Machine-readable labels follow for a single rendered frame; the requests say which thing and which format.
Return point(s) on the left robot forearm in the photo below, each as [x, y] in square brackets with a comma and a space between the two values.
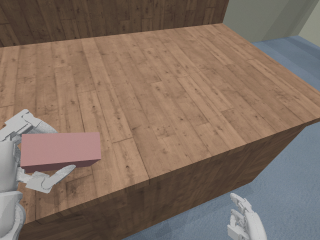
[12, 215]

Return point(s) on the table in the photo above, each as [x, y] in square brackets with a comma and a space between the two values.
[187, 110]

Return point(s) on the right robot hand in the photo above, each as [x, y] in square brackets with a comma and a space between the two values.
[249, 226]

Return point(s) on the left robot hand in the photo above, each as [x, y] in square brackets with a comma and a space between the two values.
[10, 155]

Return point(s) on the sponge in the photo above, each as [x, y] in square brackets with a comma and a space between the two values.
[42, 152]

